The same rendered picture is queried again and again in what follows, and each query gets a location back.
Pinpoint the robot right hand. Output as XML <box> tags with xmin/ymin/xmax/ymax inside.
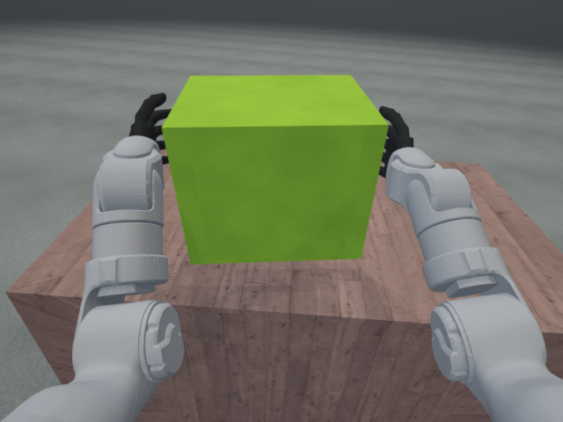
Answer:
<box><xmin>378</xmin><ymin>106</ymin><xmax>413</xmax><ymax>178</ymax></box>

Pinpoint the robot right forearm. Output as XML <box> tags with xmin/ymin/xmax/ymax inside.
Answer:
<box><xmin>385</xmin><ymin>147</ymin><xmax>546</xmax><ymax>365</ymax></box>

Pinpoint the robot left forearm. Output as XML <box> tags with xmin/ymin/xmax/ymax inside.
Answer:
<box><xmin>72</xmin><ymin>135</ymin><xmax>169</xmax><ymax>374</ymax></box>

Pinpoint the robot left hand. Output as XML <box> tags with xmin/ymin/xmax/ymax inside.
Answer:
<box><xmin>129</xmin><ymin>93</ymin><xmax>172</xmax><ymax>164</ymax></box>

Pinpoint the pedestal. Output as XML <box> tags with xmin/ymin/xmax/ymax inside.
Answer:
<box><xmin>5</xmin><ymin>149</ymin><xmax>563</xmax><ymax>422</ymax></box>

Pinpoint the left robot upper arm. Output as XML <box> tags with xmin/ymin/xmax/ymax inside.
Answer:
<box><xmin>1</xmin><ymin>300</ymin><xmax>185</xmax><ymax>422</ymax></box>

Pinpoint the carton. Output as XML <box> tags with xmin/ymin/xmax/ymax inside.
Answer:
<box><xmin>162</xmin><ymin>75</ymin><xmax>389</xmax><ymax>265</ymax></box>

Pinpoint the right robot upper arm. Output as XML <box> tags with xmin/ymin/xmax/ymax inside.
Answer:
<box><xmin>430</xmin><ymin>293</ymin><xmax>563</xmax><ymax>422</ymax></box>

